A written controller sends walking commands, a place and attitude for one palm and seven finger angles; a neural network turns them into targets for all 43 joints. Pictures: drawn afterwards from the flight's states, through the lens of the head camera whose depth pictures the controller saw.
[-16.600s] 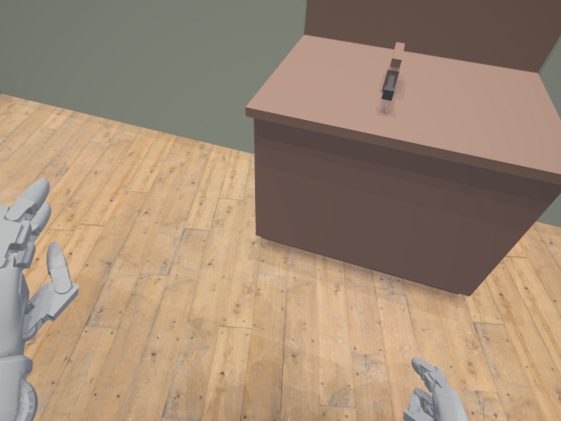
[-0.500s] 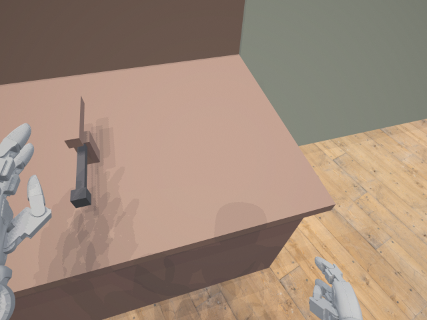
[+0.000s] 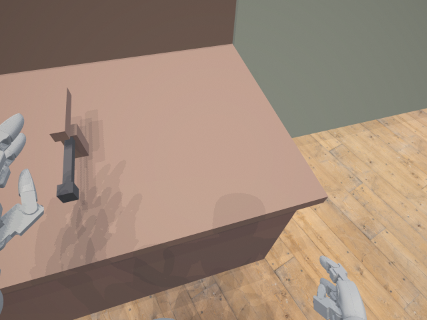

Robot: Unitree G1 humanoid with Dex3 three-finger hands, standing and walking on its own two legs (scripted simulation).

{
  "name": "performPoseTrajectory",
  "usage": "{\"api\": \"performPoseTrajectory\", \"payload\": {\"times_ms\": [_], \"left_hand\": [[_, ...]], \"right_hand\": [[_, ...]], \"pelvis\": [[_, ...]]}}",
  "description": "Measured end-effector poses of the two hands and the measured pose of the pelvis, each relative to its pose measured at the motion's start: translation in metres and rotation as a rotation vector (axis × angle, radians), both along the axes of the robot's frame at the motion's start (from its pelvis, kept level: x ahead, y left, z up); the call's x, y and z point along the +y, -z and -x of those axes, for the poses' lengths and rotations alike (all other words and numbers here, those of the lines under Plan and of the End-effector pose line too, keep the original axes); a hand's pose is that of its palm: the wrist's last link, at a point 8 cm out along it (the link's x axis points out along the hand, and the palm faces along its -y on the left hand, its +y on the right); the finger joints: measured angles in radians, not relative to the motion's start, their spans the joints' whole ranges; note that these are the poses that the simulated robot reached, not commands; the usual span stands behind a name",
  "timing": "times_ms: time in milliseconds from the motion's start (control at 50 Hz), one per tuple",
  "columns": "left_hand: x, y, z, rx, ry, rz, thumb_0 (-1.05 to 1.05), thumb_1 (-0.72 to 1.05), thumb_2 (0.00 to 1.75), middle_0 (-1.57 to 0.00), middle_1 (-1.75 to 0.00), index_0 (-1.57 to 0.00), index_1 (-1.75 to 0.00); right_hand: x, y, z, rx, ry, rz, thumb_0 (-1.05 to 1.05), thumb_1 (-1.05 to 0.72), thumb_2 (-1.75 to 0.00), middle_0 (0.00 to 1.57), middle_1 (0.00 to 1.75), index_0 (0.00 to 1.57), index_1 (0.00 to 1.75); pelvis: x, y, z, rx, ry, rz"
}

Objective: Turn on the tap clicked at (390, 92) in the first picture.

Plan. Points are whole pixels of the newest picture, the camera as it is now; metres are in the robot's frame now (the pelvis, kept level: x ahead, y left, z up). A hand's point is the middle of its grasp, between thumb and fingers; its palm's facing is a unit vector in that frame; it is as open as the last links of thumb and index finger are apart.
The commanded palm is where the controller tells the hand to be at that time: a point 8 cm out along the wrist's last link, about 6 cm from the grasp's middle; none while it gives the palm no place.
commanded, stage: shuffle to correct the standing spot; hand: left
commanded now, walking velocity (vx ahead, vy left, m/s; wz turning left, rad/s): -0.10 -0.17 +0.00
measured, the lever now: (68, 192) +0.32 +0.30 +0.03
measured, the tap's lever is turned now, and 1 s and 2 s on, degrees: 0 0 0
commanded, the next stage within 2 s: none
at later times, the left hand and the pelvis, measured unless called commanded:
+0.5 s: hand (15, 214) +0.22 +0.27 +0.16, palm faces +0.35 -0.85 -0.40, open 7.4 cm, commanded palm +0.15 +0.30 +0.18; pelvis -0.01 +0.02 +0.00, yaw +1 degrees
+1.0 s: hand (30, 211) +0.22 +0.25 +0.17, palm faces +0.32 -0.83 -0.45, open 7.4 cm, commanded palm +0.15 +0.29 +0.18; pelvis +0.00 +0.01 +0.00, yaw +1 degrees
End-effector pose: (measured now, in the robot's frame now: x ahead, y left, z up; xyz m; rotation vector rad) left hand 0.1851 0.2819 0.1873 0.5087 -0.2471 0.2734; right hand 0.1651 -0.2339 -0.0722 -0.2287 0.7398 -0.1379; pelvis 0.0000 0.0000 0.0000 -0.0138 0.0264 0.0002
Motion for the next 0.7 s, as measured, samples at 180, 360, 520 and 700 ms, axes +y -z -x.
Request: {"api": "performPoseTrajectory", "payload": {"times_ms": [180,360,520,700], "left_hand": [[0.008,0.001,0.017,0.024,0.018,-0.032,0.01,0.88,0.90,-0.21,-0.31,-0.22,-0.30],[0.029,0.010,0.022,0.005,-0.041,0.049,0.01,0.88,0.90,-0.21,-0.31,-0.22,-0.30],[0.028,0.009,0.006,-0.012,-0.027,0.043,0.02,0.89,0.90,-0.20,-0.31,-0.21,-0.30],[0.014,0.006,0.005,0.026,0.008,0.016,0.02,0.89,0.90,-0.21,-0.31,-0.21,-0.30]], "right_hand": [[0.015,0.002,0.009,-0.015,-0.006,-0.017,0.01,-0.90,-0.90,0.21,0.30,0.20,0.30],[0.026,0.002,0.023,0.017,0.000,0.004,0.01,-0.90,-0.90,0.21,0.30,0.20,0.30],[0.036,0.000,0.014,-0.001,-0.019,-0.025,0.01,-0.90,-0.90,0.21,0.30,0.20,0.30],[0.026,0.001,0.002,-0.012,-0.018,-0.031,0.01,-0.90,-0.90,0.21,0.30,0.20,0.30]], "pelvis": [[0.009,0.003,0.014,0.004,0.005,0.003],[0.022,0.002,0.009,-0.004,-0.004,0.009],[0.022,0.002,0.005,-0.015,-0.011,0.008],[0.014,0.002,0.000,-0.008,-0.008,0.011]]}}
